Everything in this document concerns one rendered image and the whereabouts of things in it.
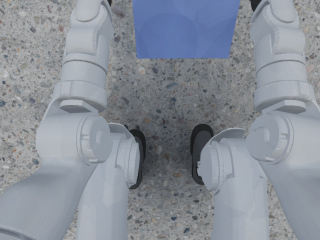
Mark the robot right hand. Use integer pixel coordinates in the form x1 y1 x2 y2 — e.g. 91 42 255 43
250 0 262 12

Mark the right robot forearm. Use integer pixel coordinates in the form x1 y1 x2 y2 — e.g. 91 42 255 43
249 0 320 119

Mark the robot right thigh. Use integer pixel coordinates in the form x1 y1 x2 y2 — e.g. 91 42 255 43
203 138 270 240

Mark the carton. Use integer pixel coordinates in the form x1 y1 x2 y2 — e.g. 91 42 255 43
132 0 241 59

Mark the right robot upper arm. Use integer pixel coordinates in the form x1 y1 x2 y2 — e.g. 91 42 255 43
245 110 320 240

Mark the left robot foot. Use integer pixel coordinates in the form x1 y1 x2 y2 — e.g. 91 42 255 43
128 129 146 190

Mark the left robot forearm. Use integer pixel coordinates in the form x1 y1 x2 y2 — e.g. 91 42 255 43
35 0 114 148

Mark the left robot upper arm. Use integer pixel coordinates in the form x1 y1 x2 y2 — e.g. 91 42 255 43
0 112 113 240

